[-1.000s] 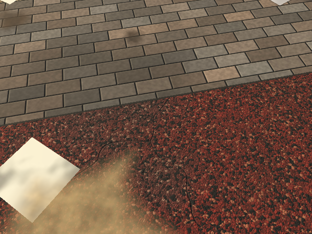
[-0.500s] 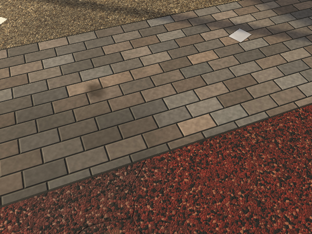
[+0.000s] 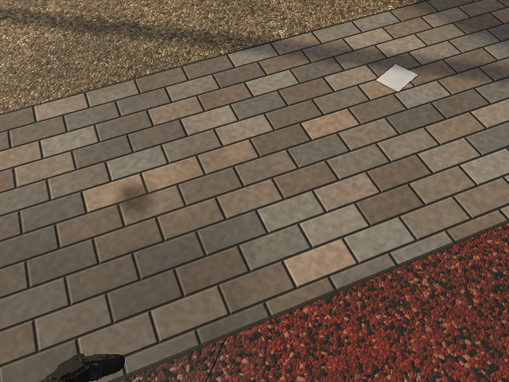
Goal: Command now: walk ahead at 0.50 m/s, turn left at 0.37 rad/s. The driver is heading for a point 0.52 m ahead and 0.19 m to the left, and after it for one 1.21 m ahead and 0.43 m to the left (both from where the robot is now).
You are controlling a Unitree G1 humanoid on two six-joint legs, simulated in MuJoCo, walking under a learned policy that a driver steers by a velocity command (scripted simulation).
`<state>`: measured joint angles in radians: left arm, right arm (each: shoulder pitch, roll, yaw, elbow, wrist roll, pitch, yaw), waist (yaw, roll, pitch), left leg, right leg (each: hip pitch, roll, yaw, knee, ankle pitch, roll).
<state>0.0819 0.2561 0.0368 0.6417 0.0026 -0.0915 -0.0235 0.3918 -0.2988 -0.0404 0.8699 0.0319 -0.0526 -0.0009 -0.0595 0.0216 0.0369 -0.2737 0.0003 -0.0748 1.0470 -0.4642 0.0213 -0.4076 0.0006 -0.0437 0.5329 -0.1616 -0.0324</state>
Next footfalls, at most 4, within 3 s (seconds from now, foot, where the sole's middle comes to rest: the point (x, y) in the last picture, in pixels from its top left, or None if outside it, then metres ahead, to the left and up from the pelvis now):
0.44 left None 0.36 0.18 -0.77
0.88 right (221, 311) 0.65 0.11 -0.77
1.24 left None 0.46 0.27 -0.77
2.14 left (141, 361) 0.53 0.31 -0.77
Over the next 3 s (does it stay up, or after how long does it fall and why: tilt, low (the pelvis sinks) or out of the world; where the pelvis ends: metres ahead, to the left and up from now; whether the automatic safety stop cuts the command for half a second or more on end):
stays up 0.88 0.17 0.01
